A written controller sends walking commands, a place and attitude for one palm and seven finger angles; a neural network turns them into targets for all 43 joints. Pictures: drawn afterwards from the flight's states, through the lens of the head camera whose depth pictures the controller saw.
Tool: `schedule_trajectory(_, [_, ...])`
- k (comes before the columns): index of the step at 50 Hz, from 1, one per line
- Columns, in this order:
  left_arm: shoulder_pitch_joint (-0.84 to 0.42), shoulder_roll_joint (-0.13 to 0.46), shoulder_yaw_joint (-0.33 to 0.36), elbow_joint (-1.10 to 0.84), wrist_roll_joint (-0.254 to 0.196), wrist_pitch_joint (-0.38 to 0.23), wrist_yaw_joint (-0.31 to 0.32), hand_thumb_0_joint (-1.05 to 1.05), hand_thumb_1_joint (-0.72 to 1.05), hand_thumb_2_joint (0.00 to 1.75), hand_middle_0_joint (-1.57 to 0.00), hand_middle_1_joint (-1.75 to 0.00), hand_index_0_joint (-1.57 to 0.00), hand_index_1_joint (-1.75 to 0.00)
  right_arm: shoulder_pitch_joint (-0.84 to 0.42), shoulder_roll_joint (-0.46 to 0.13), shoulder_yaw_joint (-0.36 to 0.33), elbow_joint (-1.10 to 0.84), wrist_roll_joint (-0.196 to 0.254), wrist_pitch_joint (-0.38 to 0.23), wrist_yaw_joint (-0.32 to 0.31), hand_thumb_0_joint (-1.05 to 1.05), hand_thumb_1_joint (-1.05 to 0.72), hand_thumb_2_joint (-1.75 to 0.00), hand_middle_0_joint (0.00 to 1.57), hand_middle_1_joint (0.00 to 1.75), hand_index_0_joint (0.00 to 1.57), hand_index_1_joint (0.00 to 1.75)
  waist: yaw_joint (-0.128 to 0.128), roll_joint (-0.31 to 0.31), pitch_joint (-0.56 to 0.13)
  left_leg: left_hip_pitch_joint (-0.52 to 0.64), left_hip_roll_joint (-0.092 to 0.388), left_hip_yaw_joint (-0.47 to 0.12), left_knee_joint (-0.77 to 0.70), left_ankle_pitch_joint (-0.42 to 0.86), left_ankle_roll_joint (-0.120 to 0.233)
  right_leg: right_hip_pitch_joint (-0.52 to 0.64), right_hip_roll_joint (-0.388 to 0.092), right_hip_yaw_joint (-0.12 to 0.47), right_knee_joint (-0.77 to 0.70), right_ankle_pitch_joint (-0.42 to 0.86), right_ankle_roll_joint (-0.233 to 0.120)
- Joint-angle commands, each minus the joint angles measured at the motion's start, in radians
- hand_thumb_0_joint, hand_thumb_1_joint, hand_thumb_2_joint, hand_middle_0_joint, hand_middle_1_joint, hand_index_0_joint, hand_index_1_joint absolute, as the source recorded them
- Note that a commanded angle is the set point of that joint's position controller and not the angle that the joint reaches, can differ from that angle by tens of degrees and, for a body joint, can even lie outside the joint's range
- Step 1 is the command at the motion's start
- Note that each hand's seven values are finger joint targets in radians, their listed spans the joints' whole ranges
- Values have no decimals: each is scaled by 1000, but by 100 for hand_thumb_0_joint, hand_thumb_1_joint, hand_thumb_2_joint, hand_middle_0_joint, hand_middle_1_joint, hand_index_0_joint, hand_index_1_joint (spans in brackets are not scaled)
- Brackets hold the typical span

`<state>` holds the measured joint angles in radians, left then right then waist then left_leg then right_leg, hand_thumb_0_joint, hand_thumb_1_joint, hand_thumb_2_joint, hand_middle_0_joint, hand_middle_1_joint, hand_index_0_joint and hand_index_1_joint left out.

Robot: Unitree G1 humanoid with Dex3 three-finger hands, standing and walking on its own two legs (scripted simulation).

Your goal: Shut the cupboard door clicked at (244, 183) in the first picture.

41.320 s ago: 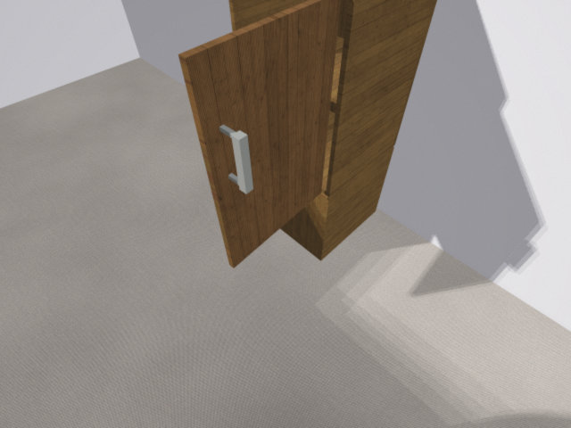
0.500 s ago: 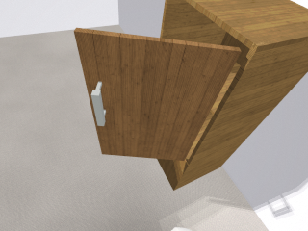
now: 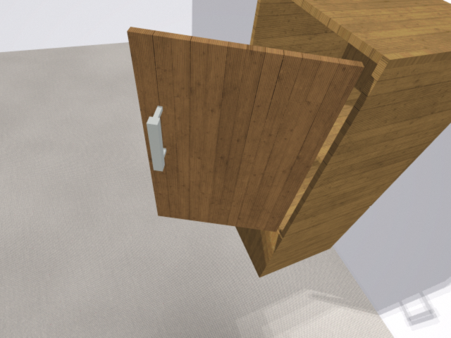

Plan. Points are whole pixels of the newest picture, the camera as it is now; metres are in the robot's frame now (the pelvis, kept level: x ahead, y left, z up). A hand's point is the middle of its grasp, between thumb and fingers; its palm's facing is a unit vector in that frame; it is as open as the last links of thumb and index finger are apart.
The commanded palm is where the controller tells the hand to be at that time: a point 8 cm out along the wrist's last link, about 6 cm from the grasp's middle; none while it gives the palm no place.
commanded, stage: come to a stop and stand still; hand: left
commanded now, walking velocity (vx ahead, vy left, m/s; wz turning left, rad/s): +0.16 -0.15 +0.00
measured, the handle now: (159, 139) +0.48 +0.19 +0.05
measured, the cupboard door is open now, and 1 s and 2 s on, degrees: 62 62 62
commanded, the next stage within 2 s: look again from close up in 1.26 s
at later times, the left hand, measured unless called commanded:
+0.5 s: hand out of the picture -0.01 +0.17 -0.17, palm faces -0.02 -0.99 -0.16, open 7.3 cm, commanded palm none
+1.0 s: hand out of the picture -0.05 +0.09 -0.16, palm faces +0.03 -0.99 -0.10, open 7.4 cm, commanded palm none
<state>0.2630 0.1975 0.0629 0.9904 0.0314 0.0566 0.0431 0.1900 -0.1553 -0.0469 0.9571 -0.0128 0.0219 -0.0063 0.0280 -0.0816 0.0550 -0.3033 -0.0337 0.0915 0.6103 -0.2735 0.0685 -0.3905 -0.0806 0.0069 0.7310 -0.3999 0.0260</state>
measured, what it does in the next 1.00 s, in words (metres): steps on the spot: right foot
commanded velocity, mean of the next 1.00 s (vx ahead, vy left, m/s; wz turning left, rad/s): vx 0.03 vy -0.03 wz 0.00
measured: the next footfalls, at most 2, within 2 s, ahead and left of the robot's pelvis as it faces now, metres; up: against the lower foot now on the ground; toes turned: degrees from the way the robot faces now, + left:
right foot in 0.48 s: -0.03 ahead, -0.13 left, +0.00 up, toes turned -4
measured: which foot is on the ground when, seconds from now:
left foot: down 0.00-1.00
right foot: up 0.00-0.46, down 0.48-1.00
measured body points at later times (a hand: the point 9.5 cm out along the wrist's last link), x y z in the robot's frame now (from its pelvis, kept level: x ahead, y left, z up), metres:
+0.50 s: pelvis -0.02 +0.00 +0.02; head -0.01 +0.01 +0.47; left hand +0.00 +0.22 -0.15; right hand -0.09 -0.21 -0.14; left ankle +0.02 +0.07 -0.72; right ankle -0.07 -0.13 -0.73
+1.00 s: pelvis -0.01 -0.04 +0.02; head +0.00 -0.03 +0.47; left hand -0.05 +0.14 -0.15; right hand -0.03 -0.25 -0.14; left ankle +0.02 +0.07 -0.72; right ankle -0.07 -0.13 -0.72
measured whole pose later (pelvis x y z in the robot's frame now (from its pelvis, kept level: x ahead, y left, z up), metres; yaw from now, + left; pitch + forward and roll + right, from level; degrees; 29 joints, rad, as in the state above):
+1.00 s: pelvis -0.01 -0.04 +0.02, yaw -2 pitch -1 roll +0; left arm 0.39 0.07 -0.01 1.14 0.02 -0.02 0.04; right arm 0.29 -0.11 -0.01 1.16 -0.01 0.00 -0.04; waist 0.01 -0.03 0.02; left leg -0.22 0.02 0.10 0.41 -0.18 0.01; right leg -0.06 0.02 -0.04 0.39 -0.31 -0.04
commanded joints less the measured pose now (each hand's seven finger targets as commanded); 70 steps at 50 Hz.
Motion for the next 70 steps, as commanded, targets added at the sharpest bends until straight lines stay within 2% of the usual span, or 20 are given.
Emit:
schedule_trajectory(1, [42, 24, -1, -31, 5, -18, -14, 0, 90, 90, -20, -30, -20, -30, 29, -116, -4, -27, -19, -26, -22, 0, -90, -90, 20, 30, 20, 30, -7, 209, 26, -67, 291, -365, -454, -200, 88, -64, 23, 51, 287, 9, -24])
schedule_trajectory(4, [74, 26, -8, 0, 5, -30, -27, 0, 90, 90, -20, -30, -20, -30, 68, -93, 6, -13, -10, -45, -27, 0, -90, -90, 20, 30, 20, 30, -11, 131, 23, 26, 265, -299, -452, -109, 82, -106, 27, 34, 307, 84, -16])
schedule_trajectory(6, [74, 21, -9, 4, 2, -31, -26, 0, 90, 90, -20, -30, -20, -30, 108, -91, 2, 8, -10, -49, -30, 0, -90, -90, 20, 30, 20, 30, -26, 136, 7, 71, 271, -289, -461, -110, 80, -110, 30, 30, 288, 87, -11])
schedule_trajectory(9, [48, 27, -13, -2, 3, -33, -28, 0, 90, 90, -20, -30, -20, -30, 158, -89, 4, 35, -10, -52, -35, 0, -90, -90, 20, 30, 20, 30, -44, 147, 18, 125, 290, -312, -469, -106, 96, -121, 22, 20, 204, 53, -13])
schedule_trajectory(14, [20, 6, -24, 1, -1, -31, -30, 0, 90, 90, -20, -30, -20, -30, 200, -110, -1, 68, -16, -47, -36, 0, -90, -90, 20, 30, 20, 30, -67, 142, -11, 141, 307, -332, -471, -112, 104, -20, 26, -6, 19, -34, -23])
schedule_trajectory(18, [78, -23, -31, 35, -8, -32, -28, 0, 90, 90, -20, -30, -20, -30, 203, -126, -7, 98, -18, -37, -32, 0, -90, -90, 20, 30, 20, 30, -51, 180, -56, 117, 279, -311, -472, -189, 81, 99, 57, -40, -117, -46, -40])
schedule_trajectory(19, [77, -21, -32, 41, -7, -34, -27, 0, 90, 90, -20, -30, -20, -30, 207, -113, -4, 107, -16, -35, -31, 0, -90, -90, 20, 30, 20, 30, -48, 164, -24, 72, 264, -307, -461, -176, 76, 141, 61, -44, -182, -23, -45])
schedule_trajectory(21, [138, -26, -33, 73, -12, -41, -23, 0, 90, 90, -20, -30, -20, -30, 194, -105, -1, 123, -10, -31, -30, 0, -90, -90, 20, 30, 20, 30, -19, 146, -44, 48, 220, -247, -432, -177, 26, 249, 65, -63, -344, 88, -45])
schedule_trajectory(23, [171, 1, -31, 91, -15, -49, -13, 0, 90, 90, -20, -30, -20, -30, 194, -60, 10, 135, -2, -31, -27, 0, -90, -90, 20, 30, 20, 30, -7, 82, -12, -51, 154, -172, -360, -143, -31, 334, -6, 24, -419, 101, -69])
schedule_trajectory(25, [147, 28, -39, 95, -18, -58, -9, 0, 90, 90, -20, -30, -20, -30, 203, -8, 28, 144, 2, -33, -23, 0, -90, -90, 20, 30, 20, 30, -27, -17, 33, 3, 86, -81, -249, -15, -55, 213, -106, 104, -492, 24, -107])
schedule_trajectory(26, [129, 29, -46, 96, -22, -64, -10, 0, 90, 90, -20, -30, -20, -30, 218, -2, 33, 153, -2, -37, -21, 0, -90, -90, 20, 30, 20, 30, -42, -7, 16, 80, 88, -82, -245, 51, -52, 148, -102, 99, -482, 27, -107])
schedule_trajectory(27, [114, 9, -52, 98, -26, -73, -9, 0, 90, 90, -20, -30, -20, -30, 230, -7, 32, 168, -4, -35, -22, 0, -90, -90, 20, 30, 20, 30, -48, -64, 18, 115, 102, -91, -232, 100, -46, 130, -61, 71, -473, 76, -90])
schedule_trajectory(30, [127, -20, -62, 106, -25, -72, -5, 0, 90, 90, -20, -30, -20, -30, 243, -17, 33, 191, 1, -36, -27, 0, -90, -90, 20, 30, 20, 30, -45, 39, 63, 121, 127, -112, -257, 147, -36, 133, -24, 37, -431, 171, -67])
schedule_trajectory(36, [182, -31, -63, 129, -26, -75, 1, 0, 90, 90, -20, -30, -20, -30, 217, -8, 38, 196, 5, -36, -34, 0, -90, -90, 20, 30, 20, 30, -31, 74, 60, 131, 133, -103, -252, 171, -38, 160, -24, 44, -432, 228, -62])
schedule_trajectory(45, [217, -54, -64, 138, -20, -81, 6, 0, 90, 90, -20, -30, -20, -30, 172, -4, 35, 191, 6, -35, -37, 0, -90, -90, 20, 30, 20, 30, -28, 57, 56, 164, 139, -95, -239, 203, -41, 155, -26, 55, -436, 292, -59])
schedule_trajectory(59, [231, -31, -62, 139, -19, -81, 8, 0, 90, 90, -20, -30, -20, -30, 140, -19, 39, 184, 6, -33, -40, 0, -90, -90, 20, 30, 20, 30, -18, 42, 38, 174, 142, -77, -222, 227, -49, 206, -34, 50, -434, 425, -44])
schedule_trajectory(67, [212, -21, -61, 133, -20, -78, 8, 0, 90, 90, -20, -30, -20, -30, 144, -30, 41, 184, 3, -32, -39, 0, -90, -90, 20, 30, 20, 30, -20, 50, 49, 170, 145, -86, -237, 229, -53, 204, -30, 50, -439, 370, -50])
schedule_trajectory(68, [257, 29, -62, 142, 3, -119, 41, 0, 90, 90, -20, -30, -20, -30, 20, -75, 43, 98, 8, -57, -24, 0, -90, -90, 20, 30, 20, 30, 12, 83, 84, 68, 123, -40, 41, 243, -72, 140, -97, 162, -440, 911, 14])
schedule_trajectory(69, [248, 75, -46, 120, 0, -131, 44, 0, 90, 90, -20, -30, -20, -30, 56, -43, 45, 55, 4, -51, -25, 0, -90, -90, 20, 30, 20, 30, -46, 47, 59, -8, 70, -27, 34, 79, -70, 271, -144, 131, -357, 1394, 10])
schedule_trajectory(70, [239, 76, -45, 93, -8, -126, 38, 0, 90, 90, -20, -30, -20, -30, 127, -13, 40, 71, 1, -49, -31, 0, -90, -90, 20, 30, 20, 30, -57, 24, -15, 4, 44, -12, -1, -37, -46, 350, -147, 102, -266, 1498, -1])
